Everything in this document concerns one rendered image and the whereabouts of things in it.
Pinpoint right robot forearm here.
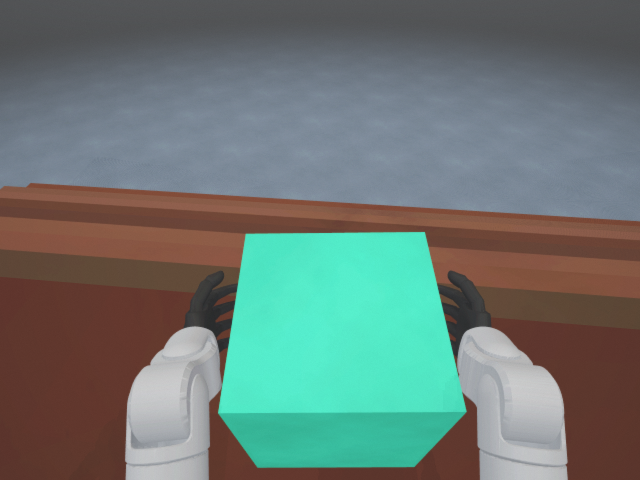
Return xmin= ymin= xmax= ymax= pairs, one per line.
xmin=457 ymin=327 xmax=568 ymax=480

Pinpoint right robot hand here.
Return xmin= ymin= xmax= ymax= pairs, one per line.
xmin=437 ymin=271 xmax=492 ymax=359

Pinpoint left robot forearm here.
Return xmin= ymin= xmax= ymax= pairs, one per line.
xmin=125 ymin=327 xmax=222 ymax=480

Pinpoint carton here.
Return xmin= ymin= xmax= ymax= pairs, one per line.
xmin=218 ymin=232 xmax=467 ymax=468

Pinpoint left robot hand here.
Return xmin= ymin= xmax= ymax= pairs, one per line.
xmin=183 ymin=271 xmax=238 ymax=353

